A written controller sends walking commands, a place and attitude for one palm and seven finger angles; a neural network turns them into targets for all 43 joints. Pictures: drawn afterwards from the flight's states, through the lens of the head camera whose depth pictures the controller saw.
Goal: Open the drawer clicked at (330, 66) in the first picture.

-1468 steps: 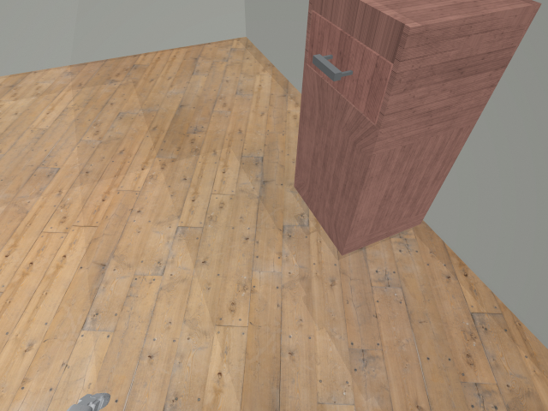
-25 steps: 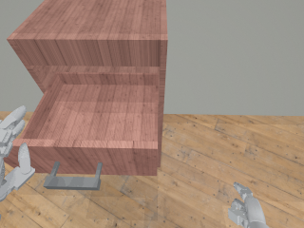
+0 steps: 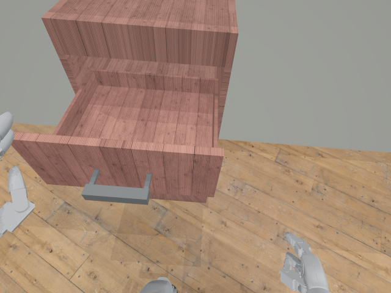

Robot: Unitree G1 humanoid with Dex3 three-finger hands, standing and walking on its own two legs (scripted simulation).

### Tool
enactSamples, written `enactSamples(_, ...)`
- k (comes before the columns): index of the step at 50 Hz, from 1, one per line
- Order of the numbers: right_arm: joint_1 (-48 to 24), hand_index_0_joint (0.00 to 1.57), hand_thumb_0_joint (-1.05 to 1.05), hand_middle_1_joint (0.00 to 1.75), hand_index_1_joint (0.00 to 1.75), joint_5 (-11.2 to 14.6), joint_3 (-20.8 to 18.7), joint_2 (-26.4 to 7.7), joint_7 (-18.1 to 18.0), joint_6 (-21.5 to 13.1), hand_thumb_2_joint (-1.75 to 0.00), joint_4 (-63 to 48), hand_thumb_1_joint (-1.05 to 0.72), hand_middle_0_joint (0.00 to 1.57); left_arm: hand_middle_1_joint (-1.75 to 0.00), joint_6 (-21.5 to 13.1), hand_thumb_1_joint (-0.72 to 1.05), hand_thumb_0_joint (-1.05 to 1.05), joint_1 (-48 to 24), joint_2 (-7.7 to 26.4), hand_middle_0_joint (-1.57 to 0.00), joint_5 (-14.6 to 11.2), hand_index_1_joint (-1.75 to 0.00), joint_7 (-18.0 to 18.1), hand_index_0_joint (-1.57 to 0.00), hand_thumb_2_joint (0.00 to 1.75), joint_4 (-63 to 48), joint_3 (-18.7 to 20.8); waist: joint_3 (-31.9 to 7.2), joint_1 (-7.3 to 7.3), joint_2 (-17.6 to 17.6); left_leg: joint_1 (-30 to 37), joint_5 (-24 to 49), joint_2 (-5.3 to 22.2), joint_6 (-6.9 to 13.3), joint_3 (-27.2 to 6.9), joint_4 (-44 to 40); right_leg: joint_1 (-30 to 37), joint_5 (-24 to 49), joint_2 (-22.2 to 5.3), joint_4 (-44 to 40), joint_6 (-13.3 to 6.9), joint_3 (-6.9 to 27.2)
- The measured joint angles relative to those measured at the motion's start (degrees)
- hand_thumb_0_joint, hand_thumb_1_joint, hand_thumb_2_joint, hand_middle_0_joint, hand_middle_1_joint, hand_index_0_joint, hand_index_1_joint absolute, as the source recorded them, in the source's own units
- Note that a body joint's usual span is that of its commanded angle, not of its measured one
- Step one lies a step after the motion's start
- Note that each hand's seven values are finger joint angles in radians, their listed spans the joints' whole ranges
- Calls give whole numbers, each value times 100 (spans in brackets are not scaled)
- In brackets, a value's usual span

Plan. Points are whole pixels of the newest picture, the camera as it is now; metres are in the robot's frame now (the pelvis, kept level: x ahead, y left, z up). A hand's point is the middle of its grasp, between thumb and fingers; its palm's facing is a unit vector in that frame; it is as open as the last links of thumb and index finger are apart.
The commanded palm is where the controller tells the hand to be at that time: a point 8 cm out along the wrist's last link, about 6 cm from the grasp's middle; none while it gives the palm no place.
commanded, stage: step back with the hand held close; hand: left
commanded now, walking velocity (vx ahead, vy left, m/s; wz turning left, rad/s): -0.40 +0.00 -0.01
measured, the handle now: (119, 184) +0.32 +0.19 +0.01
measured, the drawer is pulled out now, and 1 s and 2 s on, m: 0.30 0.30 0.30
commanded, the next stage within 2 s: stop stepping back and stand still in 0.54 s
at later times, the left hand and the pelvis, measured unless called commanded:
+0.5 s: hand (17, 262) +0.13 +0.21 +0.20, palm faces +0.23 -0.85 -0.47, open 7.4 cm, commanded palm +0.06 +0.27 +0.20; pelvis -0.08 +0.00 +0.00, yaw -3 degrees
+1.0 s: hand out of the picture +0.00 +0.20 +0.19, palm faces +0.33 -0.82 -0.47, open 7.4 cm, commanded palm -0.06 +0.25 +0.20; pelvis -0.20 -0.02 +0.01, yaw -3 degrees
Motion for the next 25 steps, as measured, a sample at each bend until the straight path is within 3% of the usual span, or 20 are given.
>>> enactSamples(3, -8, 21, 1, 30, 30, -35, -55, -59, 2, 22, -90, 166, -90, 21, -30, -16, 89, 1, -96, -61, -21, 16, -31, 37, -21, 90, -81, -90, 37, -39, -47, -43, -211, -71, -55, -40, 153, -32, 0, -36, 102, 29, 22)
enactSamples(6, -5, 21, 1, 30, 30, -37, -110, -105, -32, 85, -90, 230, -90, 21, -30, -31, 89, 1, -165, 17, -21, 8, -31, 42, -21, 90, -124, -45, 64, -96, -68, -15, 529, -46, 86, 1, 21, -102, -80, -32, 272, 85, 39)
enactSamples(9, -13, 20, 1, 30, 30, -53, -148, -26, -55, 34, -90, 191, -90, 21, -30, -79, 89, 1, -229, 197, -22, 56, -31, 45, -21, 90, -21, 153, 92, -150, -81, -52, 705, -1, 207, 38, -69, -388, -1010, 103, 1247, 107, 256)
enactSamples(11, -2, 20, 1, 30, 29, -84, -150, 66, -11, -68, -90, 180, -90, 21, -30, -92, 89, 1, -248, 301, -21, 44, -31, 54, -21, 90, 1, 271, 81, -173, -92, -60, 819, 29, 204, 25, -277, -451, -1333, 190, 1920, 97, 375)
enactSamples(13, -4, 20, 1, 30, 29, -106, -105, 132, 59, -168, -90, 204, -90, 21, -30, -139, 89, 1, -180, 349, -21, 4, -31, 52, -21, 90, -64, 351, 30, -139, -123, -76, 998, 90, 179, 65, -504, -326, -1492, 191, 2069, 109, 384)
enactSamples(17, -48, 20, 1, 30, 29, -140, 22, 181, 167, -308, -90, 242, -90, 21, -30, -233, 89, 1, -87, 372, -21, -77, -31, -45, -21, 90, -218, 320, -93, -58, -155, -194, 1328, 200, 106, 147, -865, 312, -1642, 146, 1208, 50, 322)
enactSamples(20, -159, 21, 1, 30, 30, -149, 81, 153, 217, -344, -90, 215, -90, 21, -30, -304, 89, 1, -144, 457, -21, -142, -31, -167, -21, 90, -228, 312, -91, -23, -155, -398, 1535, 210, 30, 181, -920, 982, -1091, 110, -170, -79, 216)
enactSamples(22, -288, 21, 1, 30, 30, -91, 55, 55, 199, -280, -90, 330, -90, 21, -30, -370, 89, 1, -268, 361, -21, -163, -31, -286, -21, 90, -131, 143, 77, -69, 110, -518, 828, 265, -103, -35, -382, 1099, -833, 255, -349, -49, 80)
enactSamples(25, -174, 21, 1, 30, 30, 9, 9, 85, 121, -45, -90, 529, -90, 21, -30, -376, 89, 1, -73, 314, -22, -103, -31, -339, -21, 90, -106, 51, -130, -84, -128, -508, -761, -172, -233, -88, 1456, 1051, -814, 39, -303, 12, 165)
